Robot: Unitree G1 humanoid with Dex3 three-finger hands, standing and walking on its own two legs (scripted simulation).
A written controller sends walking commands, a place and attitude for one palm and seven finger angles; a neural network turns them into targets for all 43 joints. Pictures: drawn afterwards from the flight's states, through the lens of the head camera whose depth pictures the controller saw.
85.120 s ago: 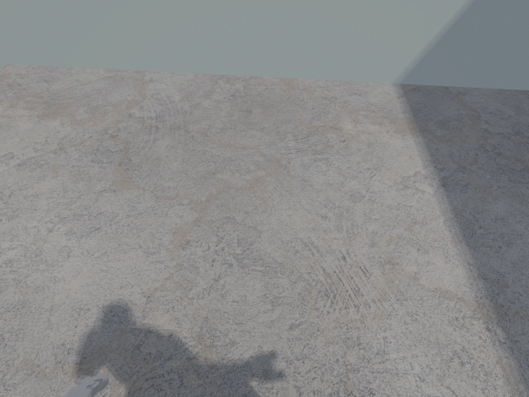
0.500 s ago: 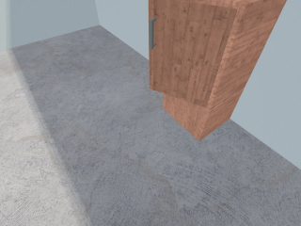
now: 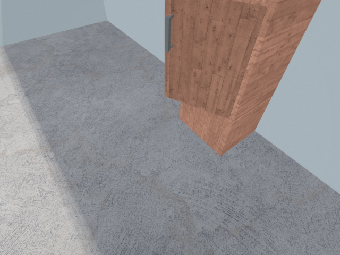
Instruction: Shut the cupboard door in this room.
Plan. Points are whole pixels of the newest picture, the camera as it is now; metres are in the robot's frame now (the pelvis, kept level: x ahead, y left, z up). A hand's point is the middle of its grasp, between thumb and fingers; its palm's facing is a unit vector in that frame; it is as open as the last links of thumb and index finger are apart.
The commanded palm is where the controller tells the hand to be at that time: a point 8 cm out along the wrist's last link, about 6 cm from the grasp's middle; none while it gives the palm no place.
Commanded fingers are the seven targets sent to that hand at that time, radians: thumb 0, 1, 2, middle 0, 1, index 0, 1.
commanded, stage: look to check the result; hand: left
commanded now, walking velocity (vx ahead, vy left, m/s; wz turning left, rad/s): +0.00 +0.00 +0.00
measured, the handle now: (169, 33) +1.04 +0.05 +0.04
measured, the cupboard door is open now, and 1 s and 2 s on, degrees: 25 25 25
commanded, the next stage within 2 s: walk to a spot facing it in 0.40 s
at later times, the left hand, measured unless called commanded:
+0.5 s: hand out of the picture +0.03 +0.20 -0.17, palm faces +0.00 -0.97 -0.25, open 7.4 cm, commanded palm none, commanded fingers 0.00 0.90 0.90 -0.20 -0.30 -0.20 -0.30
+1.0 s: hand out of the picture +0.03 +0.22 -0.20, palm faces +0.23 -0.95 -0.22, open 7.4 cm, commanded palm none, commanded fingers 0.00 0.90 0.90 -0.20 -0.30 -0.20 -0.30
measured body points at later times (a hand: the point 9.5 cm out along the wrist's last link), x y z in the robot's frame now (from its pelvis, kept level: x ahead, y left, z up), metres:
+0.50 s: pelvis +0.01 +0.00 +0.00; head +0.02 -0.01 +0.45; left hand +0.03 +0.25 -0.15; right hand +0.05 -0.26 -0.15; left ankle +0.05 +0.10 -0.74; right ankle -0.03 -0.14 -0.74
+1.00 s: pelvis +0.01 +0.01 -0.02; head +0.06 +0.04 +0.42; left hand +0.02 +0.27 -0.18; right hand +0.09 -0.23 -0.17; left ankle +0.04 +0.10 -0.74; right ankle -0.01 -0.14 -0.68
